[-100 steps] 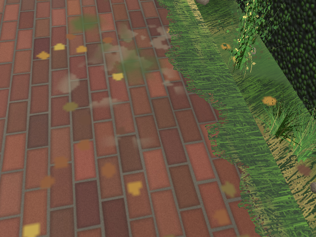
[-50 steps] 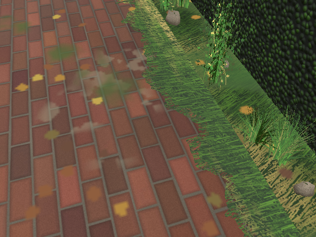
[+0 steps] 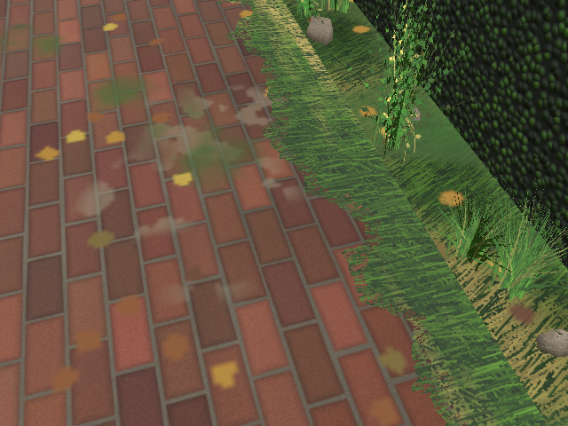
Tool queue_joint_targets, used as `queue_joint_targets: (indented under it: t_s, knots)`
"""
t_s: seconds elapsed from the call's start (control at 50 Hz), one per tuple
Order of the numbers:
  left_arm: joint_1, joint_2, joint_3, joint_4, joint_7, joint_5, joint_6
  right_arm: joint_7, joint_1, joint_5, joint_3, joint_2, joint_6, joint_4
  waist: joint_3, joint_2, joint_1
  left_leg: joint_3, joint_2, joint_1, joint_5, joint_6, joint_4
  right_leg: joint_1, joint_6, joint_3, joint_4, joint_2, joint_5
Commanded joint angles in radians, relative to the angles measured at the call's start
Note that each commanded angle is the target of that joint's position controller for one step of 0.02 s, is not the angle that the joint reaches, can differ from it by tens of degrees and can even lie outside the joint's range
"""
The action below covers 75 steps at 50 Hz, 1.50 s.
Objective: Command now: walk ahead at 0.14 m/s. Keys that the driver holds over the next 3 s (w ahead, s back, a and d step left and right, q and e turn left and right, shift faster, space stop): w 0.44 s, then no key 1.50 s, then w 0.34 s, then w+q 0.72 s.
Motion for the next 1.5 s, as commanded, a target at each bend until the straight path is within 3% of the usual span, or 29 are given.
queue_joint_targets:
  t_s: [0.02,0.08,0.14,0.16,0.2,0.22,0.24,0.26,0.28,0.3,0.34,0.38,0.46,0.54,0.6,0.62,0.64,0.66,0.68,0.7,0.72,0.74,0.82,0.9,0.98,1.02,1.06,1.24,1.5]
  knots:
    - [0.053,0.111,0.022,-0.019,0.007,-0.009,-0.008,-0.008,0.069,0.010,-0.025,-0.117,-0.005,-0.022,0.093,0.008,-0.001,-0.021,0.001,-0.133,-0.416,0.068,-0.105,-0.091,-0.061,0.001,-0.073,0.012,-0.414]
    - [0.040,0.085,0.018,-0.041,-0.006,-0.015,-0.050,0.001,0.112,0.021,-0.033,-0.124,-0.039,-0.030,0.127,0.044,-0.019,-0.144,0.084,-0.117,-0.457,0.127,-0.140,-0.176,-0.081,0.024,-0.012,-0.011,-0.368]
    - [0.003,0.036,0.009,-0.074,-0.029,-0.021,-0.089,0.015,0.179,0.028,-0.057,-0.185,-0.059,-0.023,0.106,0.179,-0.032,-0.417,0.259,-0.018,-0.521,0.227,-0.287,-0.251,-0.073,-0.059,0.184,0.022,-0.171]
    - [0.000,0.042,0.010,-0.078,-0.035,-0.023,-0.098,0.017,0.157,0.029,-0.058,-0.185,-0.061,-0.036,0.122,0.173,-0.020,-0.455,0.286,-0.061,-0.496,0.239,-0.309,-0.220,-0.089,-0.048,0.197,0.007,-0.154]
    - [0.100,0.035,0.011,-0.048,-0.039,-0.031,-0.108,0.023,0.055,0.032,-0.055,-0.183,-0.062,-0.079,0.136,0.161,0.056,-0.353,0.233,-0.181,-0.411,0.194,-0.259,-0.032,-0.122,-0.054,0.027,0.010,-0.158]
    - [0.203,0.060,0.022,-0.008,-0.037,-0.028,-0.109,0.025,-0.017,0.037,-0.052,-0.169,-0.062,-0.112,0.129,0.108,0.102,-0.246,0.161,-0.280,-0.292,0.147,-0.164,0.135,-0.125,-0.013,-0.066,-0.003,-0.103]
    - [0.347,0.149,0.050,0.034,-0.034,-0.026,-0.112,0.026,-0.083,0.037,-0.039,-0.116,-0.075,-0.147,0.107,-0.085,0.152,-0.046,0.031,-0.435,-0.116,0.072,0.121,0.291,-0.175,0.220,-0.174,-0.123,-0.173]
    - [0.464,0.274,0.082,0.046,-0.045,-0.026,-0.119,0.025,-0.082,0.030,-0.030,-0.082,-0.101,-0.185,0.044,-0.330,0.173,0.058,-0.052,-0.603,-0.138,0.032,0.451,0.450,-0.288,0.596,-0.301,-0.337,-0.108]
    - [0.421,0.194,0.056,0.030,-0.047,-0.003,-0.129,0.030,-0.092,0.034,-0.038,-0.116,-0.117,-0.187,0.048,-0.203,0.133,-0.039,-0.018,-0.705,-0.226,0.048,0.657,0.459,-0.308,0.670,-0.297,-0.386,-0.025]
    - [0.361,0.142,0.041,0.007,-0.049,0.003,-0.135,0.043,-0.071,0.043,-0.038,-0.114,-0.127,-0.179,0.070,-0.121,0.094,-0.070,0.020,-0.752,-0.168,0.072,0.751,0.456,-0.280,0.566,-0.277,-0.363,0.063]
    - [0.294,0.116,0.025,-0.019,-0.058,-0.002,-0.127,0.054,-0.100,0.037,-0.046,-0.122,-0.136,-0.186,0.077,-0.049,0.059,-0.043,0.080,-0.800,-0.033,0.090,0.739,0.446,-0.228,0.376,-0.292,-0.308,0.230]
    - [0.307,0.080,0.008,-0.021,-0.051,0.003,-0.105,0.067,-0.124,0.029,-0.049,-0.104,-0.128,-0.201,0.068,-0.077,0.048,-0.004,0.108,-0.732,0.027,0.077,0.668,0.384,-0.193,0.235,-0.317,-0.251,0.365]
    - [0.235,0.127,0.005,-0.069,-0.020,0.012,-0.088,0.078,-0.301,0.019,-0.020,-0.045,-0.109,-0.278,0.129,-0.071,0.050,0.081,0.060,-0.502,0.229,0.023,0.281,0.109,-0.167,0.064,-0.396,-0.155,0.383]
    - [0.283,0.187,0.022,-0.049,-0.011,-0.006,-0.091,0.079,-0.343,0.026,-0.029,-0.104,-0.097,-0.318,0.091,-0.129,0.027,0.080,-0.004,-0.274,0.350,0.041,0.077,0.119,-0.141,0.033,-0.346,-0.184,0.617]
    - [0.218,0.184,0.026,-0.063,-0.011,-0.001,-0.080,0.070,-0.088,0.011,-0.072,-0.189,-0.097,-0.237,-0.079,-0.141,-0.115,0.071,-0.061,0.005,0.402,0.102,0.022,0.210,-0.071,0.007,-0.055,-0.161,0.886]
    - [0.219,0.177,0.023,-0.073,-0.016,0.005,-0.078,0.064,0.008,0.004,-0.083,-0.221,-0.094,-0.207,-0.142,-0.112,-0.157,0.037,-0.004,0.173,0.557,0.125,0.002,0.135,-0.035,-0.008,0.119,-0.119,0.784]
    - [0.289,0.111,0.004,-0.090,-0.022,0.037,-0.081,0.057,0.099,-0.029,-0.092,-0.299,-0.087,-0.186,-0.285,0.102,-0.126,-0.193,0.227,0.467,0.983,0.207,0.101,-0.098,0.001,-0.038,0.456,-0.017,0.247]
    - [0.466,0.004,-0.022,-0.043,-0.032,0.004,-0.088,0.067,0.107,-0.040,-0.075,-0.280,-0.081,-0.181,-0.513,0.320,-0.052,-0.569,0.455,0.614,1.081,0.410,-0.026,-0.225,0.036,0.062,0.809,0.111,-0.408]
    - [0.448,0.092,0.001,-0.026,-0.039,-0.007,-0.092,0.077,0.015,-0.017,-0.064,-0.224,-0.074,-0.200,-0.457,0.169,-0.045,-0.539,0.396,0.425,0.846,0.381,-0.104,-0.205,0.031,0.161,0.883,0.051,-0.367]
    - [0.306,0.119,0.011,-0.068,-0.036,-0.022,-0.085,0.077,-0.117,0.001,-0.050,-0.179,-0.072,-0.226,-0.258,0.101,-0.026,-0.379,0.343,0.255,0.677,0.326,-0.131,-0.284,0.030,0.086,0.870,0.003,-0.323]
    - [0.226,0.116,0.014,-0.086,-0.023,-0.012,-0.074,0.079,-0.188,0.002,-0.035,-0.143,-0.077,-0.232,-0.160,0.005,-0.003,-0.285,0.293,0.088,0.618,0.284,-0.180,-0.267,0.035,0.060,0.800,-0.042,-0.259]
    - [0.202,0.121,0.025,-0.093,-0.008,-0.004,-0.057,0.079,-0.223,-0.005,-0.025,-0.119,-0.083,-0.232,-0.123,0.004,0.019,-0.219,0.256,-0.026,0.564,0.258,-0.209,-0.217,0.032,0.061,0.720,-0.075,-0.216]
    - [0.210,0.066,0.023,-0.104,0.017,0.007,-0.021,0.068,-0.223,-0.044,-0.028,-0.139,-0.084,-0.195,-0.102,0.090,0.067,-0.110,0.189,-0.207,0.497,0.256,-0.265,-0.047,0.031,0.028,0.417,-0.081,-0.173]
    - [0.121,0.100,0.031,-0.122,0.015,0.012,0.006,0.041,-0.213,-0.020,-0.038,-0.178,-0.059,-0.193,-0.119,0.098,0.045,-0.152,0.188,-0.230,-0.007,0.233,-0.319,0.035,0.023,0.007,0.187,-0.067,-0.005]
    - [0.092,0.107,0.033,-0.121,0.008,0.036,0.007,0.033,-0.156,-0.005,-0.020,-0.126,-0.040,-0.160,-0.002,0.039,0.051,-0.141,0.119,-0.309,-0.311,0.108,-0.304,0.108,-0.030,0.030,-0.055,-0.090,0.068]
    - [0.060,0.179,0.052,-0.103,0.009,0.014,-0.003,0.024,-0.103,-0.007,-0.030,-0.142,-0.031,-0.154,0.054,-0.114,-0.011,-0.031,0.022,-0.191,-0.168,0.062,-0.224,-0.084,-0.069,0.056,-0.122,-0.094,-0.166]
    - [0.025,0.117,0.040,-0.099,0.005,0.018,-0.025,0.014,-0.095,-0.011,-0.030,-0.134,-0.024,-0.147,0.035,-0.129,-0.020,-0.016,0.019,-0.068,-0.052,0.064,-0.155,-0.147,-0.037,0.054,-0.172,-0.086,-0.174]
    - [0.056,0.111,0.041,-0.068,0.000,0.006,-0.046,0.021,-0.086,-0.004,-0.029,-0.118,-0.024,-0.111,-0.058,-0.018,0.002,-0.003,0.026,-0.003,0.248,0.078,-0.082,0.000,-0.028,0.021,-0.087,-0.065,0.179]
    - [0.054,0.090,0.039,-0.042,0.003,0.005,-0.024,0.011,-0.086,0.002,-0.036,-0.122,-0.003,-0.072,-0.027,-0.005,0.000,-0.015,0.034,0.032,0.330,0.075,-0.067,0.024,-0.022,-0.002,-0.087,-0.047,0.223]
